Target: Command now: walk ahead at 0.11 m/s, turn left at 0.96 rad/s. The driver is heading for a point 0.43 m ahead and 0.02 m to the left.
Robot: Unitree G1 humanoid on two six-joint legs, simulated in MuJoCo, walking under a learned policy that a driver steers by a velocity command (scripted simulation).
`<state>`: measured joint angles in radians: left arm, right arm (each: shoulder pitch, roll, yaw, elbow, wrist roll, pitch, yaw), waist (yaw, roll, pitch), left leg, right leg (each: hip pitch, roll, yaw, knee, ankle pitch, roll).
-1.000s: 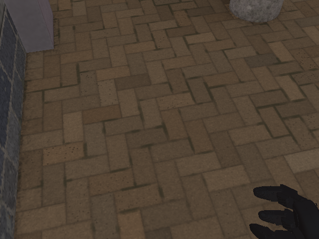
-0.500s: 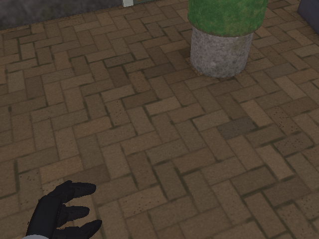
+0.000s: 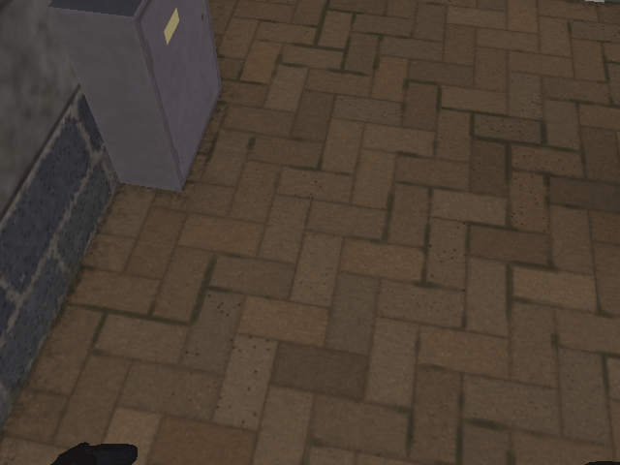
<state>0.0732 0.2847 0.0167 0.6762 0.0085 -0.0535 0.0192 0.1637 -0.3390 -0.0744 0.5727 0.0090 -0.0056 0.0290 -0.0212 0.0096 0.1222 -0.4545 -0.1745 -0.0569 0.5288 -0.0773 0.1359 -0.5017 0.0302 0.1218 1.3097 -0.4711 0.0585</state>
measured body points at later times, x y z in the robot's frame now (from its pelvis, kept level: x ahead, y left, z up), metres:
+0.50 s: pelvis +0.09 -0.09 +0.02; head +0.12 -0.09 +0.46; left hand +0.12 +0.23 -0.07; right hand +0.37 -0.30 -0.07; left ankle +0.02 +0.02 -0.63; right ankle +0.20 -0.18 -0.72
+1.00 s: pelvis +0.06 -0.09 +0.02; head +0.09 -0.08 +0.47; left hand +0.10 +0.21 -0.09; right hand +0.30 -0.30 -0.07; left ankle +0.01 +0.01 -0.72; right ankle +0.11 -0.21 -0.68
